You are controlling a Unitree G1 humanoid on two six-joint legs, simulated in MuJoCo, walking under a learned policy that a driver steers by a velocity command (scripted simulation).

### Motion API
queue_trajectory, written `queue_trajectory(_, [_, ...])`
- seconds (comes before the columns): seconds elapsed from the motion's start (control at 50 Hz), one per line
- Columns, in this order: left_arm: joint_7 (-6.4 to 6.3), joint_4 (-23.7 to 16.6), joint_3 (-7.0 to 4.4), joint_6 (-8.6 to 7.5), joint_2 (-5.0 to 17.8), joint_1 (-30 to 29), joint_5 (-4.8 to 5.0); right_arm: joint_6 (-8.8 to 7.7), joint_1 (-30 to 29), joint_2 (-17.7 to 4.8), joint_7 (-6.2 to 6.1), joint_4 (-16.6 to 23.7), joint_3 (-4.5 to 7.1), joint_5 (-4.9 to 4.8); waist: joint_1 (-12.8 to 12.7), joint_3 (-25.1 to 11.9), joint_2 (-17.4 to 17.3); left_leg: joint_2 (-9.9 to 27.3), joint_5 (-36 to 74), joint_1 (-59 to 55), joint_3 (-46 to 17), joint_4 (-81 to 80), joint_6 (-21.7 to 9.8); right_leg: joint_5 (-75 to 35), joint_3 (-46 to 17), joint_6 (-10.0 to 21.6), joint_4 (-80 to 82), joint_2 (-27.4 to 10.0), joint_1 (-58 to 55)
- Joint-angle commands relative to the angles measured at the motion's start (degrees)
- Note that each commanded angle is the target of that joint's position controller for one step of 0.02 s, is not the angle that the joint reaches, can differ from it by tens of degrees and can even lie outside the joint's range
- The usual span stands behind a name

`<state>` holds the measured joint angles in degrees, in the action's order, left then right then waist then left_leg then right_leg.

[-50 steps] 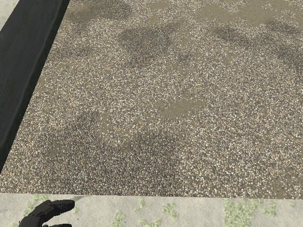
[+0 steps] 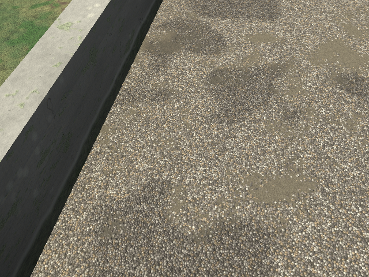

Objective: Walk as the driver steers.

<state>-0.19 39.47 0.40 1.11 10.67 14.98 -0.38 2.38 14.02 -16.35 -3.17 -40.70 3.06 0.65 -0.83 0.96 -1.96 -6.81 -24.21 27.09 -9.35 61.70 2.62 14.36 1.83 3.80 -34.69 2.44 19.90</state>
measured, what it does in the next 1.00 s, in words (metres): steps on the spot: left foot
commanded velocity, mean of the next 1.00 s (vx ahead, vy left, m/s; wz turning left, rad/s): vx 0.19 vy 0.00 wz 0.00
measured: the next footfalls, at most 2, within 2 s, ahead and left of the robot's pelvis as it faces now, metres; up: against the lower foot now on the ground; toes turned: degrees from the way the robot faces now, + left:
left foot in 0.20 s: +0.10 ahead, +0.12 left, +0.00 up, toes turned -4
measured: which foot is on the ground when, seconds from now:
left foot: up 0.00-0.18, down 0.20-1.00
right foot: down 0.00-1.00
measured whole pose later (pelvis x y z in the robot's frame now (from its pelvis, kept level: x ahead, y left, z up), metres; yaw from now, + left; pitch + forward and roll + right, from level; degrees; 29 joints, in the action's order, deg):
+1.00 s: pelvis +0.07 +0.04 +0.02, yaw +0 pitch +0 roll +1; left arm 0.9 40.4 3.9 3.4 14.5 12.2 -2.6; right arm 5.0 13.5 -12.8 1.2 -40.3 -3.5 2.4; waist 0.7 0.8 1.2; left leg -5.7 -8.5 4.7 -2.6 13.9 -4.4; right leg 12.3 -1.0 0.0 -18.5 -0.6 5.8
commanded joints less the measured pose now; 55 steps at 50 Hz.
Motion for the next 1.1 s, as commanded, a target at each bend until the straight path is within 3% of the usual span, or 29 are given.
queue_trajectory(0.02, [0.39,-5.1,-0.47,-2.01,5.3,-4.0,0.19,0.73,1.3,-1.8,-0.18,3.3,0.09,0.78,3.1,-7.6,6.7,1.9,4.8,-2.9,0.3,-4.2,1.5,-48.3,-12.0,6.8,10.4,-13.9,-5.3])
queue_trajectory(0.04, [0.51,-5.1,-0.41,-1.97,5.6,-4.6,0.23,0.95,0.4,-0.9,-0.03,3.5,-0.48,0.84,3.7,-8.3,6.2,3.0,6.7,-4.6,1.2,-9.5,1.2,-45.5,-10.3,5.3,10.0,-12.5,-5.6])
queue_trajectory(0.08, [0.53,-5.3,-0.22,-1.45,6.5,-4.6,0.01,1.34,-3.8,0.0,0.70,4.3,-1.66,1.01,2.1,-8.8,8.0,3.9,8.5,-7.6,5.0,-15.8,0.3,-40.5,-10.5,3.2,11.1,-11.3,-6.1])
queue_trajectory(0.14, [0.57,-6.5,-0.39,-0.09,7.4,-6.0,-0.06,1.24,-9.2,-0.3,1.35,6.1,-2.64,0.50,1.0,-7.4,7.4,5.6,8.5,-10.0,6.4,-23.7,-0.8,-18.3,-13.3,4.0,13.7,-12.0,-5.2])
queue_trajectory(0.18, [0.33,-7.1,0.18,0.99,6.3,-6.6,0.13,0.92,-8.0,1.0,1.78,5.2,-3.67,1.57,1.7,-6.8,4.7,5.4,9.7,-18.0,7.8,-31.4,-2.5,-1.9,-13.9,3.4,14.0,-10.3,-1.1])
queue_trajectory(0.2, [0.16,-7.1,0.92,1.44,4.7,-6.7,-0.16,1.05,-6.9,3.0,2.22,5.4,-4.74,2.37,2.4,-6.7,2.9,7.2,10.8,-23.4,5.2,-33.3,-3.6,3.0,-13.4,2.2,12.7,-9.4,3.0])
queue_trajectory(0.22, [0.77,-7.7,1.45,1.92,3.0,-4.0,-0.30,0.88,-9.7,-0.5,2.48,5.0,-3.74,0.67,-0.6,-5.3,-3.3,7.9,6.2,-21.3,2.0,-33.0,-5.1,11.9,-8.8,0.1,14.4,-5.0,4.6])
queue_trajectory(0.24, [1.08,-7.8,1.60,2.29,3.6,-6.4,-0.78,0.89,-11.0,-0.7,2.91,5.8,-3.87,-0.33,1.5,-2.0,-4.8,9.1,-0.1,-15.7,-1.4,-38.0,-6.0,12.5,-5.1,-1.6,11.5,-2.9,2.7])
queue_trajectory(0.26, [1.36,-8.0,1.54,2.61,3.4,-7.0,-0.79,0.61,-11.9,-0.2,3.08,6.0,-4.67,-0.35,0.5,-0.4,-6.0,10.5,-3.8,-11.1,-3.7,-42.2,-6.3,10.1,-4.1,-2.5,11.0,-2.5,-1.0])
queue_trajectory(0.3, [1.63,-7.6,1.51,2.97,3.7,-6.6,-0.74,-0.10,-13.7,1.0,3.08,6.0,-5.82,-0.39,-0.9,1.6,-4.5,10.1,-3.6,-5.7,-3.8,-46.0,-5.0,6.1,-5.3,-3.2,13.3,-3.8,-7.7])
queue_trajectory(0.34, [1.78,-6.4,1.82,2.45,3.8,-5.6,-1.28,-0.31,-13.0,1.1,3.30,5.6,-6.08,-0.09,-0.8,1.3,-1.7,9.8,2.8,-7.3,-2.6,-46.0,-4.2,3.6,-6.8,-2.5,15.1,-4.9,-10.0])
queue_trajectory(0.42, [1.44,-4.7,1.62,1.23,4.2,-6.2,-0.71,-0.16,-10.9,1.7,3.61,4.9,-6.15,0.01,0.3,-1.0,2.4,9.8,12.8,-13.7,-1.6,-45.1,-4.2,-1.6,-7.6,-2.8,16.9,-5.7,-11.3])
queue_trajectory(0.5, [1.10,-3.9,1.55,1.06,3.7,-7.4,-0.33,-0.39,-10.4,2.0,3.59,4.6,-6.10,-0.36,0.7,-3.1,2.3,10.0,18.0,-16.0,-1.2,-45.2,-4.5,-5.7,-7.7,-2.8,16.7,-6.2,-13.5])
queue_trajectory(0.54, [-0.17,-2.6,1.26,0.98,4.3,-5.9,0.03,0.03,-9.4,2.2,2.96,4.2,-5.79,-0.61,1.1,-4.6,2.2,10.5,23.4,-17.0,-1.1,-45.2,-5.5,-8.9,-7.9,-2.7,16.0,-6.5,-15.4])
queue_trajectory(0.56, [-0.30,-2.4,1.34,1.20,4.0,-6.1,-0.17,0.16,-9.3,2.8,2.91,4.0,-6.04,-0.16,1.1,-5.2,1.6,10.7,25.2,-17.4,-0.8,-45.5,-5.8,-8.9,-8.0,-2.6,16.1,-6.6,-16.1])
queue_trajectory(0.7, [-0.87,-0.6,1.20,1.90,4.6,-5.7,-0.22,0.58,-8.4,1.9,2.71,3.0,-5.57,-0.37,1.3,-5.1,0.8,11.1,31.4,-19.4,-0.5,-45.6,-6.3,-10.9,-7.8,-2.8,15.7,-6.7,-16.2])
queue_trajectory(0.72, [-0.85,-0.9,1.29,1.72,7.9,-2.8,-2.79,1.13,-3.9,-1.6,3.28,2.1,-5.21,1.61,1.2,-2.0,1.0,10.4,35.9,-20.1,-2.7,-47.8,-8.7,-11.3,-8.3,-0.7,16.5,-5.7,-15.9])
queue_trajectory(0.76, [0.29,-1.4,1.83,1.60,7.2,-3.5,-2.78,1.24,-3.3,-1.0,4.23,2.3,-5.28,1.76,1.5,-2.9,0.6,11.8,43.0,-25.0,-2.4,-46.8,-9.7,-12.9,-8.5,0.0,16.7,-6.4,-13.8])
queue_trajectory(0.82, [1.02,-2.0,2.13,1.58,7.4,-3.8,-2.31,1.60,-3.3,-0.9,4.52,3.1,-5.31,1.69,1.6,-5.2,0.8,11.6,41.5,-26.8,-2.2,-46.8,-10.0,-11.5,-8.3,-0.3,16.8,-6.5,-14.0])
queue_trajectory(1.1, [0.84,-3.5,2.64,1.35,9.4,-3.7,-2.16,1.81,0.0,-2.4,3.82,5.7,-5.22,1.95,1.3,-2.6,2.2,10.6,30.4,-22.5,-2.0,-48.3,-9.3,-9.3,-8.4,-0.2,18.1,-6.9,-13.7])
